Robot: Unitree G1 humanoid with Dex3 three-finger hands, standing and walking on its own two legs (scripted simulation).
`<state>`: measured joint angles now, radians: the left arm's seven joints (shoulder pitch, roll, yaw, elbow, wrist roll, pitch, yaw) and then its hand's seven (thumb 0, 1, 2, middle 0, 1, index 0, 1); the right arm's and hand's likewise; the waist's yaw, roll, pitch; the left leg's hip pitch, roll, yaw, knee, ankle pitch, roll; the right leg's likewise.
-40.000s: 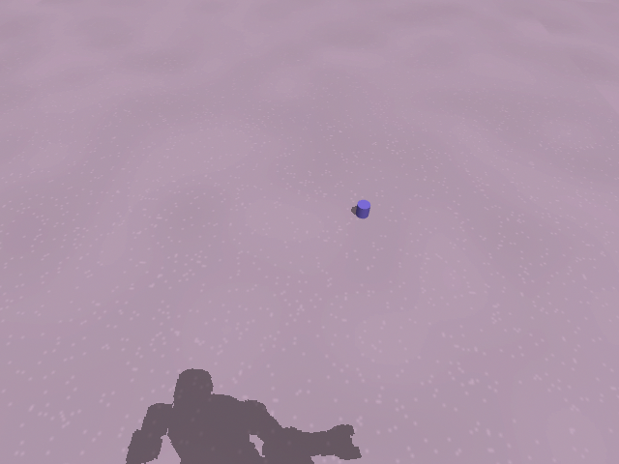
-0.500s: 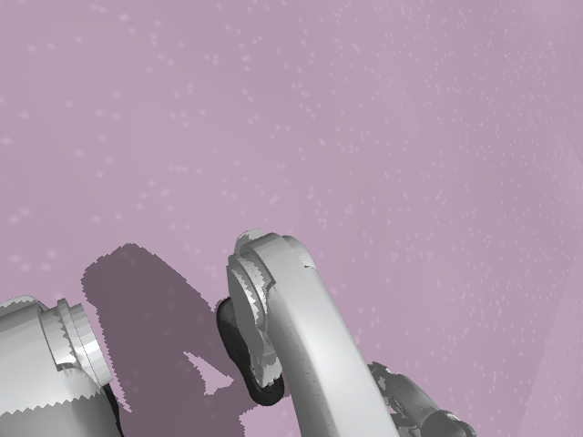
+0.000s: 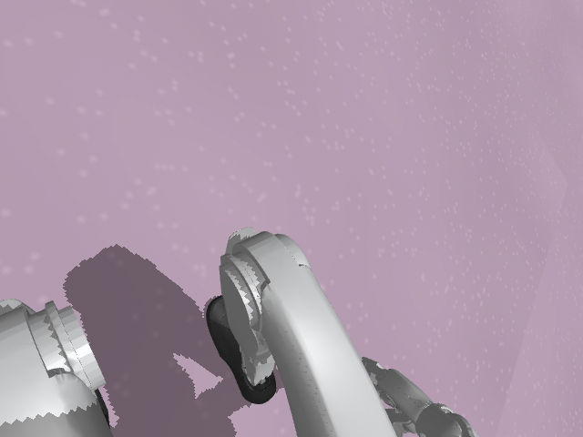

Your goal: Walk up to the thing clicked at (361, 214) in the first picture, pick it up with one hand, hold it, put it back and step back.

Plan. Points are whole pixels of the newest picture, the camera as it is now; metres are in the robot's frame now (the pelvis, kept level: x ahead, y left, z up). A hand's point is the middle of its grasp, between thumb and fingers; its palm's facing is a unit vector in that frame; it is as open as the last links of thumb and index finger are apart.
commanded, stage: rest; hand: left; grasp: from above
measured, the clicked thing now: out of the picture +0.45 +0.36 -0.27
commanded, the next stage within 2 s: open in 0.26 s
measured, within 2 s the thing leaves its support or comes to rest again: neither
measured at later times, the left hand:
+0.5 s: hand out of the picture +0.45 +0.35 -0.24, palm faces -0.41 -0.17 -0.90, open 6.5 cm
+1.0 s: hand out of the picture +0.44 +0.35 -0.24, palm faces -0.41 -0.16 -0.90, open 11.9 cm
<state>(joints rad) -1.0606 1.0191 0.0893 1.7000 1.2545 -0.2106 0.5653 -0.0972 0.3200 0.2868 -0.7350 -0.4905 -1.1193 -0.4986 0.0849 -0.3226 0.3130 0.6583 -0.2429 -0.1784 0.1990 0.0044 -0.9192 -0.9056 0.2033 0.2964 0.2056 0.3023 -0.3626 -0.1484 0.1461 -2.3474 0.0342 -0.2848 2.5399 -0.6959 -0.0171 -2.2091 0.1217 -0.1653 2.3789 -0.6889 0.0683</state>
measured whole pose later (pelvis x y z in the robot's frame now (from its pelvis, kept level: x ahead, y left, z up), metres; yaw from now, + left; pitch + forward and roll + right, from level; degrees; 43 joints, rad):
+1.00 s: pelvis +0.00 +0.00 +0.00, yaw -1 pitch +26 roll -15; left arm -1.06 1.07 0.08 1.68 1.25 -0.23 0.56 0.00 -0.15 0.66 -0.37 -0.76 -0.40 -0.73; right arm 0.08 -0.34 0.35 0.63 -0.25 -0.19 0.20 0.00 -0.91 -0.90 0.20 0.30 0.21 0.30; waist -0.36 -0.17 0.18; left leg -2.34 0.04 -0.30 2.54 -0.70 -0.02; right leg -2.20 0.12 -0.18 2.37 -0.68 0.07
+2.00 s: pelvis -0.01 -0.01 +0.05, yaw +6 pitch +31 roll -10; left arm -0.98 0.81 -0.02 1.24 1.10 -0.13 0.08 0.00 -0.52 1.01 -0.09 -1.00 -0.08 -1.00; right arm 0.16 -0.33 0.14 0.60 -0.09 0.00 0.13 0.00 -0.91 -0.90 0.20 0.30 0.21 0.30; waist -0.22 0.00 -0.02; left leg -2.25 0.03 -0.18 2.32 -0.63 -0.01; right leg -2.14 0.07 -0.10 2.23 -0.66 0.05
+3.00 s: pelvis +0.01 -0.01 +0.21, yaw +12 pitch +30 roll -6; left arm -0.22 0.45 0.03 0.43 0.40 0.16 0.02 0.01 0.84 0.89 -0.21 -0.32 -0.21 -0.31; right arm 0.12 -0.28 -0.02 0.58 0.02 -0.02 0.02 0.01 -0.91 -0.90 0.20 0.30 0.20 0.30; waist -0.06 0.03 -0.19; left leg -1.72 0.03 -0.10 1.80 -0.60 -0.02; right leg -1.64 0.03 -0.05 1.75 -0.64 0.02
